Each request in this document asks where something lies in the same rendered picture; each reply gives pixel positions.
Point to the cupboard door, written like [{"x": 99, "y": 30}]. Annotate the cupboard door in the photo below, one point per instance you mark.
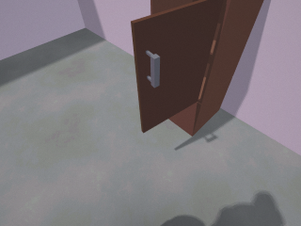
[{"x": 182, "y": 37}]

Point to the handle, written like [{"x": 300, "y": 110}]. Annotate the handle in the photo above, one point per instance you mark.
[{"x": 154, "y": 69}]

